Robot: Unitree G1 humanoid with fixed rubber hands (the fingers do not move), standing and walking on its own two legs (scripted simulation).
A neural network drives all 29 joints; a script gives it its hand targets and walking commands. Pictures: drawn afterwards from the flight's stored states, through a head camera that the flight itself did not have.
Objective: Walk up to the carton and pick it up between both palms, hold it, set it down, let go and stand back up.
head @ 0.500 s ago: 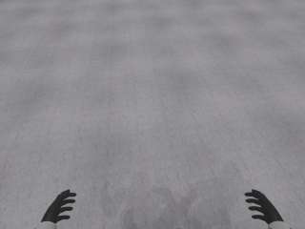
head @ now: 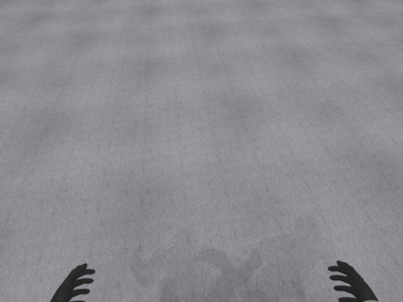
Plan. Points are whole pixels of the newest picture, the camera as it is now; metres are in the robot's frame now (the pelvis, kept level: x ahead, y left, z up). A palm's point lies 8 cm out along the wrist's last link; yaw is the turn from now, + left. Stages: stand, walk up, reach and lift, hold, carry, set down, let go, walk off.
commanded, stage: stand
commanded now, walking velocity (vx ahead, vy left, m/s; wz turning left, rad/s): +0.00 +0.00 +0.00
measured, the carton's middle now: out of the picture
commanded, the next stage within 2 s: walk up in 0.96 s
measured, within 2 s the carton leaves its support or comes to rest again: neither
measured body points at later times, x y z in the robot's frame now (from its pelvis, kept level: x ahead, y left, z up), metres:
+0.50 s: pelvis +0.00 +0.00 +0.01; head +0.00 -0.01 +0.45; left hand +0.12 +0.30 -0.10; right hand +0.12 -0.31 -0.10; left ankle +0.01 +0.12 -0.74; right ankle +0.01 -0.13 -0.74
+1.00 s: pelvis +0.00 +0.00 +0.01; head +0.00 -0.01 +0.46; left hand +0.10 +0.31 -0.10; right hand +0.09 -0.32 -0.11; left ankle +0.01 +0.12 -0.74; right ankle +0.01 -0.13 -0.74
